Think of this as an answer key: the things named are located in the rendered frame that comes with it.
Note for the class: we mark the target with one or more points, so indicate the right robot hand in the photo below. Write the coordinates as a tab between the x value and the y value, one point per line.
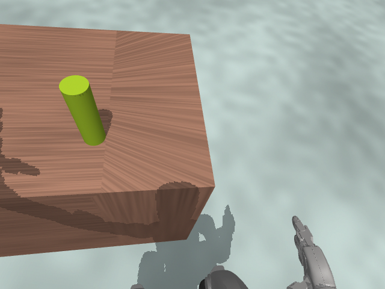
317	272

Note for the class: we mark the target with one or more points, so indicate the can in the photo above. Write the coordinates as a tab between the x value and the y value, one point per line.
78	96

